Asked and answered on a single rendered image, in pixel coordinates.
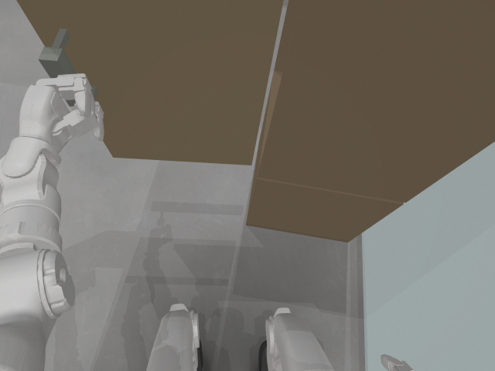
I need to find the robot right shin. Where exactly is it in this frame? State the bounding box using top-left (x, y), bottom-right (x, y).
top-left (267, 308), bottom-right (290, 371)

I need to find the right robot hand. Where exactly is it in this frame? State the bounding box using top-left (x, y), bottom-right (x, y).
top-left (381, 355), bottom-right (414, 371)

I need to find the left robot hand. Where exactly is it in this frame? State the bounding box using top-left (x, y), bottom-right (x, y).
top-left (19, 73), bottom-right (104, 154)

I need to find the handle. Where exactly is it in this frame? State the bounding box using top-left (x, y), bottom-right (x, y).
top-left (38, 29), bottom-right (98, 107)

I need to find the robot right thigh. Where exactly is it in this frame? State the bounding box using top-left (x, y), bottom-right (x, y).
top-left (265, 313), bottom-right (334, 371)

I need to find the robot left forearm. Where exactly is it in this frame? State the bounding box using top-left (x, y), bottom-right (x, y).
top-left (0, 137), bottom-right (63, 258)

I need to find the cupboard door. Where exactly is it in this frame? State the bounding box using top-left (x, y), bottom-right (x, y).
top-left (16, 0), bottom-right (284, 165)

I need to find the robot left upper arm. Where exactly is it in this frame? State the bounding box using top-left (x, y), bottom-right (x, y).
top-left (0, 249), bottom-right (75, 371)

